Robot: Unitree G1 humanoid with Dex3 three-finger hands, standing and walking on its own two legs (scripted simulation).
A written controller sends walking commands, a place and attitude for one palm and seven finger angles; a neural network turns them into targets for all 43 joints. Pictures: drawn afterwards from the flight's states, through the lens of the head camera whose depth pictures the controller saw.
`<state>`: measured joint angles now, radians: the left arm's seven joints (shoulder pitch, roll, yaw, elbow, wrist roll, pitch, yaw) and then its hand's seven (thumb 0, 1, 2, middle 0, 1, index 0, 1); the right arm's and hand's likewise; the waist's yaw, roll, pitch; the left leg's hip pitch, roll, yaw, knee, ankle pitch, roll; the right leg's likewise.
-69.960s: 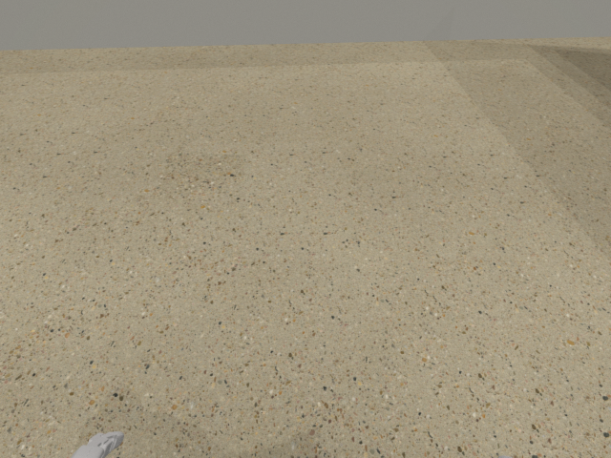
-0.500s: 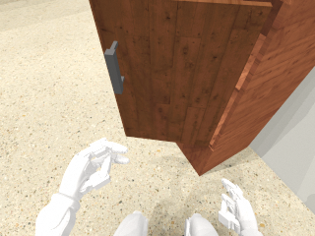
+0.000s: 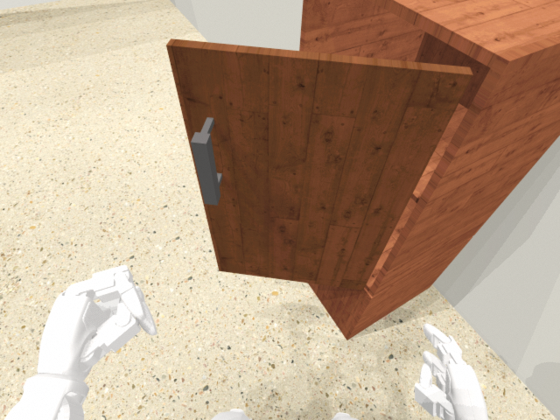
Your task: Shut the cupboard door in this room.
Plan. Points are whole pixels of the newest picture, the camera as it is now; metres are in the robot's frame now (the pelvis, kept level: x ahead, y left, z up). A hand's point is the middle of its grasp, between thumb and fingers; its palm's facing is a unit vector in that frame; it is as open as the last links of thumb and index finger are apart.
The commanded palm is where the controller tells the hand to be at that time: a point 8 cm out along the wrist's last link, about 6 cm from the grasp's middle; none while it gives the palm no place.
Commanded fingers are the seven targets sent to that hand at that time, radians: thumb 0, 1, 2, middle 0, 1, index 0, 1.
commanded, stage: raise the hand and make a fist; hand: left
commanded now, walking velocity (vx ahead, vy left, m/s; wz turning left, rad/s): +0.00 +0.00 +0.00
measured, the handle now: (210, 162) +0.47 +0.15 +0.09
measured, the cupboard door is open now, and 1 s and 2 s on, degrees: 52 52 52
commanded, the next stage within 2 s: bring the fist close to the handle in 0.70 s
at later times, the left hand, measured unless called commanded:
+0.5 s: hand (150, 313) +0.23 +0.17 +0.08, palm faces -0.09 -1.00 -0.03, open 3.1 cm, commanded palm +0.20 +0.24 +0.10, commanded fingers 0.00 0.90 0.90 -1.30 -1.50 -1.30 -1.50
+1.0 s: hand (150, 291) +0.24 +0.17 +0.11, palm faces -0.02 -1.00 -0.04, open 3.1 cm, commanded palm +0.23 +0.22 +0.10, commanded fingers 0.00 0.90 0.90 -1.30 -1.50 -1.30 -1.50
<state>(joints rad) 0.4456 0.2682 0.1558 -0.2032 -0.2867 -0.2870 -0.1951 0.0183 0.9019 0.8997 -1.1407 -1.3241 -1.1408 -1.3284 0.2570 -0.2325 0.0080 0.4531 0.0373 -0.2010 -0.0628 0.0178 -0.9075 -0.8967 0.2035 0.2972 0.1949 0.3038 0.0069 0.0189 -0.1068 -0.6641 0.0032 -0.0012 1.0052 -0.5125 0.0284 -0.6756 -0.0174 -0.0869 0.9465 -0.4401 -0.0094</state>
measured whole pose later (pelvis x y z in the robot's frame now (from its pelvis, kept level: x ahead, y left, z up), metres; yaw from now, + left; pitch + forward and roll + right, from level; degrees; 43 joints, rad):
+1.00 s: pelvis -0.01 -0.01 +0.01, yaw +1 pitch +7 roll -2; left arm 0.20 0.26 0.16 -0.04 -0.29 -0.27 -0.25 0.02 0.90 0.90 -1.30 -1.50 -1.30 -1.50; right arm 0.25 -0.26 0.05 0.54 0.04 -0.23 -0.07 0.02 -0.91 -0.90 0.21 0.30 0.20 0.30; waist 0.01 0.04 -0.05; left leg -0.58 0.00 -0.02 0.92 -0.46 0.01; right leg -0.59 -0.02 -0.10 0.87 -0.40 -0.02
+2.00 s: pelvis +0.00 -0.02 +0.02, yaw -1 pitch +10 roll +1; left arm -0.38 0.23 0.17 0.56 -0.18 -0.32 -0.14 0.02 0.90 0.90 -1.30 -1.50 -1.30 -1.50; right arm 0.30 -0.26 0.01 0.62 0.03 -0.09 -0.04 0.01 -0.91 -0.90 0.21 0.30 0.20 0.30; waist -0.04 0.02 -0.07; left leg -0.58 0.01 0.03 0.83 -0.42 0.00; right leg -0.63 0.00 -0.05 0.84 -0.37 -0.04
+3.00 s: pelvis -0.02 -0.01 +0.01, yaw +0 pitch +14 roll -1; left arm -0.86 0.35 0.16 1.10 -0.18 -0.36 -0.30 0.02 0.90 0.90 -1.30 -1.50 -1.32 -1.50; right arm 0.32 -0.28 0.02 0.70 0.04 -0.09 -0.05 0.01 -0.91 -0.90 0.21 0.30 0.20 0.30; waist -0.11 0.02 -0.06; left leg -0.76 0.00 0.01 0.93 -0.42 0.02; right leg -0.78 -0.02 -0.07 0.90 -0.36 -0.02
